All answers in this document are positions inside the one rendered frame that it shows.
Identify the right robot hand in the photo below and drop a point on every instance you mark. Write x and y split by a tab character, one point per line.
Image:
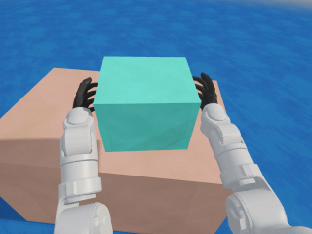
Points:
208	94

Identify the right robot upper arm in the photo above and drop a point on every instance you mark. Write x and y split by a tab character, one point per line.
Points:
258	211

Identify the carton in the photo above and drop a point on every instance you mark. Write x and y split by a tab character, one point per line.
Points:
145	103

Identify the pedestal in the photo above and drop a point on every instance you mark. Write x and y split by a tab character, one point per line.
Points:
146	192

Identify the robot right forearm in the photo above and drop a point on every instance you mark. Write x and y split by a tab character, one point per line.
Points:
237	169

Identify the left robot hand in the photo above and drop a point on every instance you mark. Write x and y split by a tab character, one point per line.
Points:
82	94

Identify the left robot upper arm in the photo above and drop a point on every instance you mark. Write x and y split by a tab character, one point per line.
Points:
91	218

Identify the robot left forearm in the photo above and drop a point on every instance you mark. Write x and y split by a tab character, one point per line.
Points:
78	160

